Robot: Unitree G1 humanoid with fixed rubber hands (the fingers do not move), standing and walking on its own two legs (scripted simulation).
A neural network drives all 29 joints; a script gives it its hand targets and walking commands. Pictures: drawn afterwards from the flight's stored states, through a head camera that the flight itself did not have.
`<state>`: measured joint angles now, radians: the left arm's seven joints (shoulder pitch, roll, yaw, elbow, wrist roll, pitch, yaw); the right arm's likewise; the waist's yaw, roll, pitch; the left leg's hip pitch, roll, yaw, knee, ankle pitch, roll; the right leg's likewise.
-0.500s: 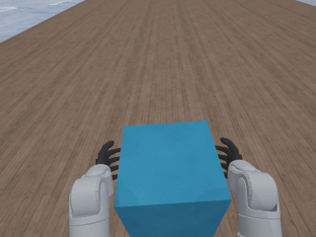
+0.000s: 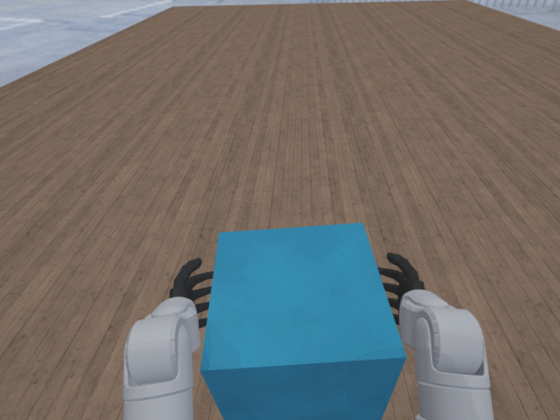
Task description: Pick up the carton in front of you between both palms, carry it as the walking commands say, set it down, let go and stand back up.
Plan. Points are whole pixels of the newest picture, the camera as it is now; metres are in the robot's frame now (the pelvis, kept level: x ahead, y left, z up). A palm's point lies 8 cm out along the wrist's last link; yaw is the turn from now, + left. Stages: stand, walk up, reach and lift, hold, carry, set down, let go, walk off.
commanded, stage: carry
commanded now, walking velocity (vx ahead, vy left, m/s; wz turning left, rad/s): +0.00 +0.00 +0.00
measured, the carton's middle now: (298, 335) +0.27 +0.00 +0.03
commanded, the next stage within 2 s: hold in 0.96 s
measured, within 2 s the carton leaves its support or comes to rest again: neither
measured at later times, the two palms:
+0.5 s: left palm (181, 329) +0.27 +0.16 +0.05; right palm (391, 325) +0.27 -0.13 +0.05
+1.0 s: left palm (179, 333) +0.27 +0.17 +0.05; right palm (389, 330) +0.26 -0.13 +0.05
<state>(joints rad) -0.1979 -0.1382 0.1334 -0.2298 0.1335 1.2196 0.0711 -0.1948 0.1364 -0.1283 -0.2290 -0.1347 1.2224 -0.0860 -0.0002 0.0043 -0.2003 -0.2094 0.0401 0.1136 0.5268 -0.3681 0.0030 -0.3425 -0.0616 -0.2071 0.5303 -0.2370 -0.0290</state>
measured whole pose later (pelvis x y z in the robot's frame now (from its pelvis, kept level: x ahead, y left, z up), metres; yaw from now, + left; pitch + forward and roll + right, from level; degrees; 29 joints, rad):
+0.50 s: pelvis -0.01 +0.02 +0.00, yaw +0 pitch +2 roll +0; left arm -0.21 -0.14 0.16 0.10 0.23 0.87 0.01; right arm -0.20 0.14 -0.16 0.10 -0.23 0.88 -0.02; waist 0.00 0.01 -0.15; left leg -0.21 0.02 0.13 0.54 -0.36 0.03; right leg -0.34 -0.08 -0.19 0.53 -0.22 -0.01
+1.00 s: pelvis -0.03 +0.02 +0.00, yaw +0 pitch -1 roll -1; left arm -0.27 -0.15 0.21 0.22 0.26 0.72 0.00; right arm -0.25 0.15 -0.21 0.20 -0.26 0.73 -0.01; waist -0.01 0.02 -0.06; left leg -0.18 0.01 0.12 0.51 -0.33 0.05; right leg -0.29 -0.06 -0.14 0.48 -0.16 -0.01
